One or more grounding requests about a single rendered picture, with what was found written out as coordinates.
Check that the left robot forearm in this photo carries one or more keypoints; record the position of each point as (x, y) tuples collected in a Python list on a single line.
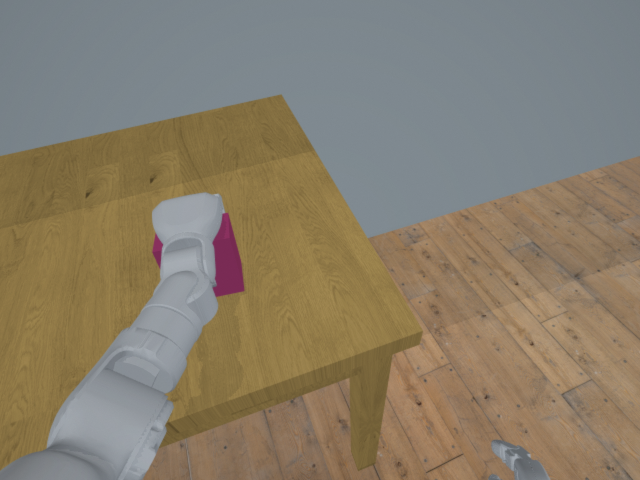
[(153, 350)]

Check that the sponge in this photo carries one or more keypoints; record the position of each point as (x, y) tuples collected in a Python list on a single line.
[(229, 276)]

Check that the right robot hand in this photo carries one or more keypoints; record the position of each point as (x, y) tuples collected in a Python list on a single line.
[(518, 460)]

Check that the left robot hand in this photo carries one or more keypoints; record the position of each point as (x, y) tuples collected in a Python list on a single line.
[(197, 213)]

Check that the table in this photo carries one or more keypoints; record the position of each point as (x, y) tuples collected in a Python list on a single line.
[(76, 268)]

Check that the left robot upper arm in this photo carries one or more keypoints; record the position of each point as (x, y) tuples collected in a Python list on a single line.
[(112, 433)]

